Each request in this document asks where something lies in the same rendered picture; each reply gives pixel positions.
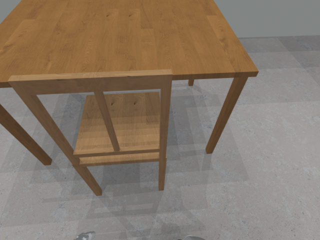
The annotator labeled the table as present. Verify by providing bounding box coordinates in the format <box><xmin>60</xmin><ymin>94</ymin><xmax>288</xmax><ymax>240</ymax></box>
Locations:
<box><xmin>0</xmin><ymin>0</ymin><xmax>259</xmax><ymax>166</ymax></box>

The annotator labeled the chair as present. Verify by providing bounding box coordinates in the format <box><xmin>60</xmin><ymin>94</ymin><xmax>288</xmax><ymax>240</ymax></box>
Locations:
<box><xmin>8</xmin><ymin>69</ymin><xmax>173</xmax><ymax>196</ymax></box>

